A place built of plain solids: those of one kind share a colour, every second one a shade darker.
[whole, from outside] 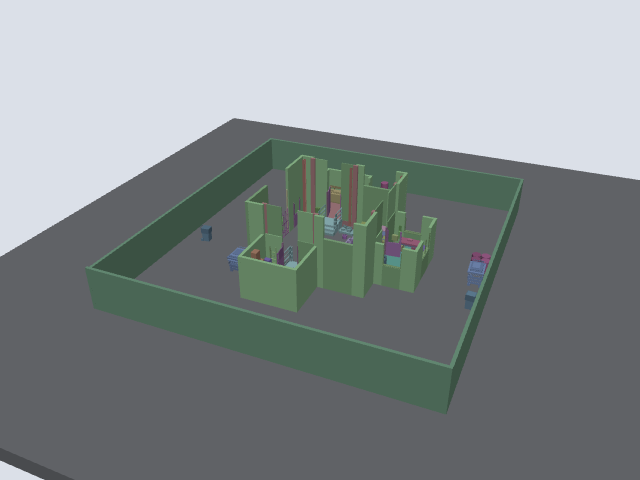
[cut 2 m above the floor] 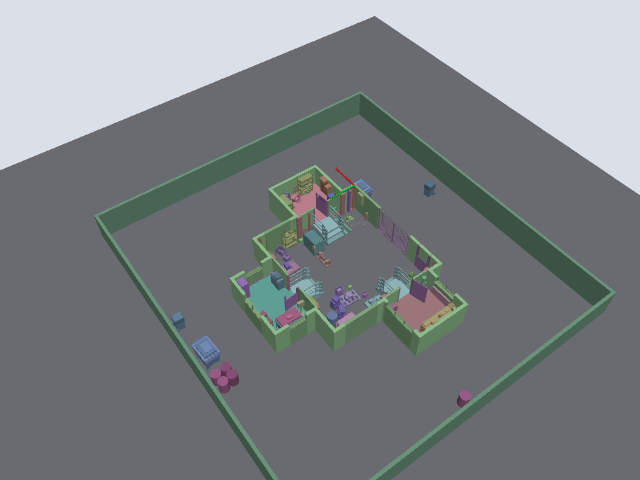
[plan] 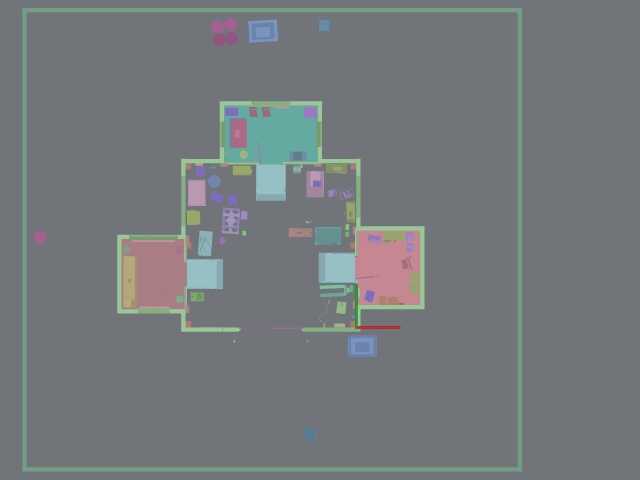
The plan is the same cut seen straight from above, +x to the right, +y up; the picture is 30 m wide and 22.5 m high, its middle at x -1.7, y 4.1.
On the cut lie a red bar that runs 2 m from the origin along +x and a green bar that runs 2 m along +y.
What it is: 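A firm's repair and maintenance workshop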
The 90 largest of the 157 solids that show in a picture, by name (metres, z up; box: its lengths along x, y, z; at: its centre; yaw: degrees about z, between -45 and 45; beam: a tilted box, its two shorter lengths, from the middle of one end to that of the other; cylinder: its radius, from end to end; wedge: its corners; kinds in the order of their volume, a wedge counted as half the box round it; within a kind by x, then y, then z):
{
 "yard_bound_1": {"box": [0.2, 21.73, 2.86], "at": [-15.55, 4.11, 1.38]},
 "yard_bound_2": {"box": [23.42, 0.2, 2.86], "at": [-3.94, -6.66, 1.38]},
 "yard_bound_3": {"box": [23.42, 0.2, 2.86], "at": [-3.94, 14.87, 1.38]},
 "yard_bound_4": {"box": [0.2, 21.73, 2.97], "at": [7.67, 4.11, 1.43]},
 "wall_1": {"box": [0.2, 3.7, 3.06], "at": [-11.1, 2.5, 1.48]},
 "wall_2": {"box": [0.56, 0.2, 3.06], "at": [-10.93, 4.25, 1.48]},
 "wall_3": {"box": [0.96, 0.2, 3.06], "at": [-10.72, 0.75, 1.48]},
 "wall_4": {"box": [1.51, 0.2, 1.66], "at": [-9.5, 0.75, 0.78]},
 "wall_5": {"box": [2.31, 0.2, 1.66], "at": [-9.5, 4.25, 0.78]},
 "wall_6": {"box": [0.76, 0.2, 3.06], "at": [-8.38, 0.75, 1.48]},
 "wall_7": {"box": [0.36, 0.2, 3.06], "at": [-8.18, 4.25, 1.48]},
 "wall_8": {"box": [0.2, 1.05, 5.15], "at": [-8.1, 0.33, 2.52]},
 "wall_9": {"box": [0.2, 0.61, 5.15], "at": [-8.1, 4.45, 2.52]},
 "wall_10": {"box": [0.2, 2.36, 3.65], "at": [-8.1, 5.92, 1.77]},
 "wall_11": {"box": [0.2, 0.81, 5.15], "at": [-8.1, 7.5, 2.52]},
 "wall_12": {"box": [0.06, 1.1, 3.06], "at": [-8.03, 1.4, 1.48]},
 "wall_13": {"box": [0.06, 1.1, 3.06], "at": [-8.03, 3.6, 1.48]},
 "wall_14": {"box": [0.06, 1.17, 5.15], "at": [-7.97, 1.37, 2.52]},
 "wall_15": {"box": [0.06, 1.17, 5.15], "at": [-7.97, 3.63, 2.52]},
 "wall_16": {"box": [2.0, 0.2, 5.15], "at": [-7.2, 7.8, 2.52]},
 "wall_17": {"box": [2.71, 0.2, 5.15], "at": [-6.85, -0.1, 2.52]},
 "wall_18": {"box": [0.2, 0.76, 3.06], "at": [-6.3, 8.07, 1.48]},
 "wall_19": {"box": [0.2, 1.21, 1.66], "at": [-6.3, 9.05, 0.78]},
 "wall_20": {"box": [0.2, 0.96, 3.06], "at": [-6.3, 10.12, 1.48]},
 "wall_21": {"box": [1.51, 0.2, 3.06], "at": [-5.65, 10.5, 1.48]},
 "wall_22": {"box": [1.72, 0.06, 5.15], "at": [-5.4, 7.67, 2.52]},
 "wall_23": {"box": [1.66, 0.06, 3.06], "at": [-5.37, 7.73, 1.48]},
 "wall_24": {"box": [1.81, 0.2, 1.56], "at": [-4.0, 10.5, 0.73]},
 "wall_25": {"box": [1.66, 0.06, 3.06], "at": [-2.63, 7.73, 1.48]},
 "wall_26": {"box": [1.72, 0.06, 5.15], "at": [-2.6, 7.67, 2.52]},
 "wall_27": {"box": [1.51, 0.2, 3.06], "at": [-2.35, 10.5, 1.48]},
 "wall_28": {"box": [0.2, 0.76, 3.06], "at": [-1.7, 8.07, 1.48]},
 "wall_29": {"box": [0.2, 1.21, 1.56], "at": [-1.7, 9.05, 0.73]},
 "wall_30": {"box": [0.2, 0.96, 3.06], "at": [-1.7, 10.12, 1.48]},
 "wall_31": {"box": [2.71, 0.2, 5.15], "at": [-1.15, -0.1, 2.52]},
 "wall_32": {"box": [2.0, 0.2, 5.15], "at": [-0.8, 7.8, 2.52]},
 "wall_33": {"box": [0.06, 1.26, 5.15], "at": [-0.03, 1.62, 2.52]},
 "wall_34": {"box": [0.06, 1.26, 5.15], "at": [-0.03, 3.98, 2.52]},
 "wall_35": {"box": [0.06, 1.21, 3.06], "at": [0.03, 1.65, 1.48]},
 "wall_36": {"box": [0.06, 1.21, 3.06], "at": [0.03, 3.95, 1.48]},
 "wall_37": {"box": [0.2, 1.25, 5.15], "at": [0.1, 0.42, 2.52]},
 "wall_38": {"box": [0.2, 0.61, 5.15], "at": [0.1, 4.85, 2.52]},
 "wall_39": {"box": [0.2, 1.96, 3.65], "at": [0.1, 6.12, 1.77]},
 "wall_40": {"box": [0.2, 0.81, 5.15], "at": [0.1, 7.5, 2.52]},
 "wall_41": {"box": [3.2, 0.2, 3.06], "at": [1.6, 0.95, 1.48]},
 "wall_42": {"box": [3.2, 0.2, 3.06], "at": [1.6, 4.65, 1.48]},
 "wall_43": {"box": [0.2, 3.9, 3.06], "at": [3.1, 2.8, 1.48]},
 "raised_floor_office_1": {"box": [4.53, 2.83, 0.56], "at": [-4.0, 9.05, 0.23]},
 "raised_floor_stores_1": {"box": [3.13, 3.63, 0.56], "at": [1.5, 2.8, 0.23]},
 "raised_floor_mess_1": {"box": [3.13, 3.43, 0.56], "at": [-9.5, 2.5, 0.23]},
 "door_landing_1": {"box": [1.1, 1.4, 0.56], "at": [-7.39, 2.5, 0.23]},
 "door_landing_2": {"box": [0.32, 1.4, 0.39], "at": [-6.7, 2.5, 0.14]},
 "door_landing_3": {"box": [1.4, 0.32, 0.22], "at": [-4.0, 6.1, 0.06]},
 "door_landing_4": {"box": [1.4, 0.32, 0.39], "at": [-4.0, 6.4, 0.14]},
 "door_landing_5": {"box": [1.4, 1.1, 0.56], "at": [-4.0, 7.09, 0.23]},
 "door_landing_6": {"box": [0.32, 1.4, 0.22], "at": [-1.6, 2.8, 0.06]},
 "door_landing_7": {"box": [0.32, 1.4, 0.39], "at": [-1.3, 2.8, 0.14]},
 "door_landing_8": {"box": [1.1, 1.4, 0.56], "at": [-0.61, 2.8, 0.23]},
 "kitchenette_low_1": {"box": [0.16, 2.4, 0.95], "at": [-10.84, 2.14, 0.94]},
 "kitchenette_low_2": {"box": [0.6, 2.4, 0.68], "at": [-10.62, 2.14, 0.95]},
 "beyond_drums_1": {"cylinder": 0.3, "from": [-14.81, 4.22, -0.06], "to": [-14.81, 4.22, 0.87]},
 "beyond_drums_2": {"cylinder": 0.3, "from": [-6.5, 14.1, -0.06], "to": [-6.5, 14.1, 0.87]},
 "beyond_drums_3": {"cylinder": 0.3, "from": [-6.42, 13.48, -0.06], "to": [-6.42, 13.48, 0.87]},
 "beyond_drums_4": {"cylinder": 0.3, "from": [-5.88, 14.19, -0.06], "to": [-5.88, 14.19, 0.87]},
 "beyond_drums_5": {"cylinder": 0.3, "from": [-5.84, 13.54, -0.06], "to": [-5.84, 13.54, 0.87]},
 "pier_1": {"box": [0.17, 0.34, 5.15], "at": [-7.92, 0.85, 2.52]},
 "pier_2": {"box": [0.17, 0.34, 5.15], "at": [-7.92, 4.15, 2.52]},
 "pier_3": {"box": [0.17, 0.34, 5.15], "at": [-0.09, 1.05, 2.52]},
 "pier_4": {"box": [0.17, 0.34, 5.15], "at": [-0.09, 4.55, 2.52]},
 "pallet_load_1": {"box": [1.13, 0.7, 1.09], "at": [-1.31, 4.3, 0.5], "yaw": -0.1},
 "beyond_wheeled_bin_1": {"box": [0.48, 0.51, 1.08], "at": [-2.16, -4.98, 0.48], "yaw": 5.1},
 "beyond_wheeled_bin_2": {"box": [0.53, 0.6, 0.4], "at": [-2.16, -4.98, 0.82], "yaw": 5.1},
 "beyond_wheeled_bin_3": {"box": [0.48, 0.51, 1.08], "at": [-1.5, 14.15, 0.48], "yaw": -3.8},
 "beyond_wheeled_bin_4": {"box": [0.53, 0.6, 0.4], "at": [-1.5, 14.15, 0.82], "yaw": -3.8},
 "pallet_stack_1": {"box": [0.74, 1.13, 0.86], "at": [-7.48, 6.31, 0.38], "yaw": 0.4},
 "beyond_waste_container_1": {"box": [1.36, 1.02, 0.09], "at": [-4.37, 13.89, 1.09], "yaw": 3.4},
 "beyond_waste_container_2": {"box": [1.06, 0.77, 0.19], "at": [-4.37, 13.89, 1.17], "yaw": 3.4},
 "beyond_waste_container_3": {"box": [1.36, 1.02, 0.09], "at": [0.29, -0.88, 1.09], "yaw": -0.1},
 "beyond_waste_container_4": {"box": [1.06, 0.77, 0.19], "at": [0.29, -0.88, 1.17], "yaw": -0.1},
 "filing_tall_1": {"box": [0.62, 0.47, 1.37], "at": [-2.16, 10.07, 1.15]},
 "roll_cab_1": {"box": [0.46, 0.68, 0.64], "at": [-7.71, 5.14, 0.43]},
 "roll_cab_2": {"box": [0.83, 0.42, 0.39], "at": [-5.36, 7.37, 1.03]},
 "printer_stand_1": {"box": [0.81, 0.45, 0.77], "at": [-2.73, 8.03, 0.84]},
 "boiler_1": {"box": [0.5, 0.38, 0.85], "at": [1.73, 1.24, 2.23]},
 "boiler_2": {"box": [0.78, 0.11, 1.35], "at": [1.85, 1.11, 1.13]},
 "drum_1": {"cylinder": 0.3, "from": [-6.65, 6.85, 0.0], "to": [-6.65, 6.85, 0.87]},
 "radiator_1": {"box": [2.0, 0.1, 0.6], "at": [-9.5, 4.06, 0.96]},
 "desk_load_drowned_1": {"box": [0.72, 1.3, 0.12], "at": [-5.49, 9.09, 1.3]},
 "carton_1": {"box": [0.6, 0.4, 0.45], "at": [-5.84, 10.11, 0.69], "yaw": -0.9},
 "parts_trolley_1": {"box": [0.62, 1.13, 0.15], "at": [-7.08, 3.95, 0.16], "yaw": -4.1}
}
